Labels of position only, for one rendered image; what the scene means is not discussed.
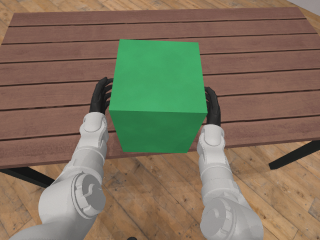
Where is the robot right forearm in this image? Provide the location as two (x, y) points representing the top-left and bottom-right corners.
(196, 124), (253, 211)

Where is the robot right upper arm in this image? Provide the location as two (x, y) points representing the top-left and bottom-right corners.
(200, 197), (264, 240)

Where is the table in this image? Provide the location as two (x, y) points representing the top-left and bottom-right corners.
(0, 7), (320, 189)

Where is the robot left upper arm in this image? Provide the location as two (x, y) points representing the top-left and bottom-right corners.
(8, 173), (106, 240)

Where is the robot left hand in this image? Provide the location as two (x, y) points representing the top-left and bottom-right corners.
(89, 77), (114, 115)

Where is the robot left forearm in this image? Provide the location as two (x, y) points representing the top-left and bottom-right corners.
(38, 112), (109, 220)

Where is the robot right hand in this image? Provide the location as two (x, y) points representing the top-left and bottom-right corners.
(204, 86), (221, 127)

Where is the carton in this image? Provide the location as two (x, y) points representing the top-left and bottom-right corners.
(109, 39), (208, 153)

